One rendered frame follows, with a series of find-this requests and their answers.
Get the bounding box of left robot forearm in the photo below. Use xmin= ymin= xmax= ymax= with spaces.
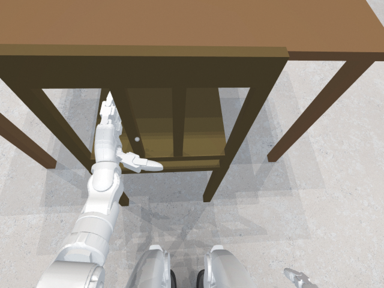
xmin=35 ymin=161 xmax=124 ymax=288

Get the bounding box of right robot thigh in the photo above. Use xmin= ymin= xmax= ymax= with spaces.
xmin=204 ymin=250 xmax=257 ymax=288

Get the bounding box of table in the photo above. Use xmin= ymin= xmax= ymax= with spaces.
xmin=0 ymin=0 xmax=384 ymax=169

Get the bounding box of robot thigh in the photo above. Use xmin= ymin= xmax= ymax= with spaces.
xmin=204 ymin=250 xmax=257 ymax=288
xmin=125 ymin=249 xmax=170 ymax=288

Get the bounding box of chair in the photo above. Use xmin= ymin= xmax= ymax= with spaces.
xmin=0 ymin=44 xmax=290 ymax=206

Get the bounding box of right robot hand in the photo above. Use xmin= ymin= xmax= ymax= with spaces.
xmin=284 ymin=268 xmax=319 ymax=288

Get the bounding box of left robot upper arm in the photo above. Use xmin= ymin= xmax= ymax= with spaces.
xmin=38 ymin=260 xmax=105 ymax=288

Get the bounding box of left robot thigh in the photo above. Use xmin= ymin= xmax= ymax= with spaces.
xmin=125 ymin=249 xmax=170 ymax=288

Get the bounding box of left robot hand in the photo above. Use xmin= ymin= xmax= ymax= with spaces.
xmin=94 ymin=92 xmax=163 ymax=173

